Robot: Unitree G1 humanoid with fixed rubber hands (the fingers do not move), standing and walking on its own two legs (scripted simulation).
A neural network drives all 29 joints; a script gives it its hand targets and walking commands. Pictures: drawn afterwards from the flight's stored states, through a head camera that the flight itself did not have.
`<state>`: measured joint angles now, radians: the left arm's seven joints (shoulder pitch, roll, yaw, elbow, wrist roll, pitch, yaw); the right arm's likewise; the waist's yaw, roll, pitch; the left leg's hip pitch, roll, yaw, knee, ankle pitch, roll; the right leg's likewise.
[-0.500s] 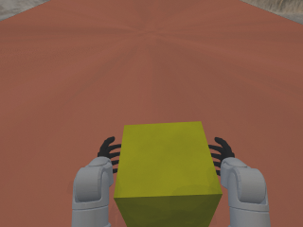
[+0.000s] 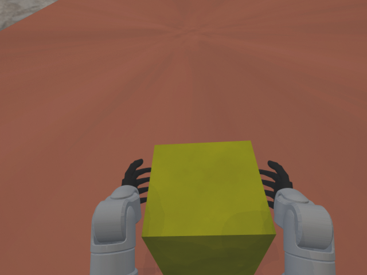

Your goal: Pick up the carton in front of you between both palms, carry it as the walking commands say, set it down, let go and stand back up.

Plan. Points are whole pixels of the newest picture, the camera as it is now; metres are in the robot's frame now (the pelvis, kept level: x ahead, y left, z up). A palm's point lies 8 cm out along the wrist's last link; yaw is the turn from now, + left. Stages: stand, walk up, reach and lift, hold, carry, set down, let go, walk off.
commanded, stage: carry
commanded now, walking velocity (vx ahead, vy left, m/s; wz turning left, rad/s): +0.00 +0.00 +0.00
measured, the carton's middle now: (205, 212) +0.28 -0.01 +0.01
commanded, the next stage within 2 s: none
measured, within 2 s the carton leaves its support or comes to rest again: neither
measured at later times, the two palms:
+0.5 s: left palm (144, 125) +0.49 +0.16 +0.10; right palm (254, 122) +0.49 -0.14 +0.10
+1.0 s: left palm (157, 134) +0.52 +0.13 +0.04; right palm (259, 136) +0.50 -0.17 +0.04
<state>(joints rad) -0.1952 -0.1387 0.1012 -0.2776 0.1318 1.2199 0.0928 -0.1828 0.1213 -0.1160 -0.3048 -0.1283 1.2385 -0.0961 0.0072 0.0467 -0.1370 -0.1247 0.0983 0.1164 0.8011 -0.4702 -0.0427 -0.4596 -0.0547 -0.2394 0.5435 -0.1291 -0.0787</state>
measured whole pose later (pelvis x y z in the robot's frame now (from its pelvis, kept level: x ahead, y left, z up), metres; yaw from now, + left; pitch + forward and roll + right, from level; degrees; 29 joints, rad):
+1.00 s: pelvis +0.22 +0.00 +0.01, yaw -4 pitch +3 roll +1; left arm -0.19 -0.14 0.15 0.14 0.24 0.76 0.03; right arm -0.18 0.14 -0.13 0.14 -0.25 0.76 -0.04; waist 0.01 -0.02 -0.11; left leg -0.37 0.06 0.19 0.56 -0.24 0.01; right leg -0.09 -0.07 -0.18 0.50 -0.45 0.01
